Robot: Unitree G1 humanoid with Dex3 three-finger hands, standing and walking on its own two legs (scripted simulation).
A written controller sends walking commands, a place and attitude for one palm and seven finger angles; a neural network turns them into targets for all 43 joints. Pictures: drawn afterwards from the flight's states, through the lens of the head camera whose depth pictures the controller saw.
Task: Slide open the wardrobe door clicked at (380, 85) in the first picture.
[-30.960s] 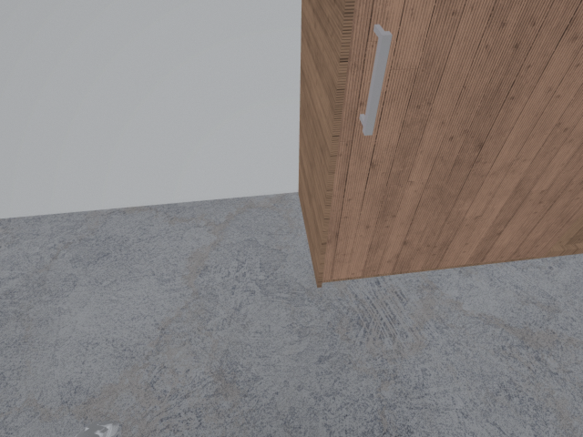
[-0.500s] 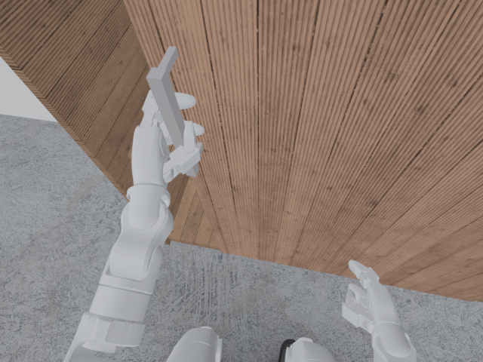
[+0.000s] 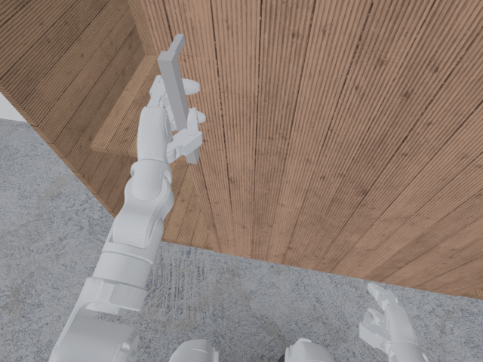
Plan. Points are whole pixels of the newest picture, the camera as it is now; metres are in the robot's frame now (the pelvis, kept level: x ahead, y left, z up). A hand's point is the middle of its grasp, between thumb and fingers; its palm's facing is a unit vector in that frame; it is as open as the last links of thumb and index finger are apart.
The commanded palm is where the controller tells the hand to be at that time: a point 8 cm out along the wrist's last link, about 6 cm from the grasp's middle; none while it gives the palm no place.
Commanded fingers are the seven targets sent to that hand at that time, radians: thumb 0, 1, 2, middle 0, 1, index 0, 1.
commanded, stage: step sideways, sliding the door along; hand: left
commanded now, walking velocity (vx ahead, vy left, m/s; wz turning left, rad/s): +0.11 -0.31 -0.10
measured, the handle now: (186, 108) +0.46 +0.16 +0.13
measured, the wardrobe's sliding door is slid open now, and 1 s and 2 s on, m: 0.34 0.42 0.42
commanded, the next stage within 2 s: stop walking and hold the door there in 0.52 s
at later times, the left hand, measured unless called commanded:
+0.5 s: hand (252, 139) +0.40 +0.04 +0.13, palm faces +0.22 -0.97 -0.08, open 6.0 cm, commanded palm +0.37 +0.02 +0.14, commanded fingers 0.00 0.90 0.90 -0.45 -1.40 -0.45 -1.40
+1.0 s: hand (250, 136) +0.41 +0.05 +0.13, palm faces +0.38 -0.90 -0.19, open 5.9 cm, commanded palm +0.37 +0.07 +0.13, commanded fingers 0.00 0.90 0.90 -0.45 -1.40 -0.45 -1.40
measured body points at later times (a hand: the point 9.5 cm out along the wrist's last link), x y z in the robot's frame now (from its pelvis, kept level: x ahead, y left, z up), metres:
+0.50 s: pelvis -0.01 -0.13 +0.01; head +0.06 -0.12 +0.45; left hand +0.38 +0.09 +0.14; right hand +0.19 -0.35 -0.10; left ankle -0.01 +0.02 -0.72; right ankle +0.01 -0.26 -0.67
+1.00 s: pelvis +0.00 -0.20 +0.01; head +0.02 -0.20 +0.46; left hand +0.38 +0.09 +0.15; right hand +0.14 -0.50 -0.08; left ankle +0.03 -0.13 -0.72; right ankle +0.03 -0.34 -0.72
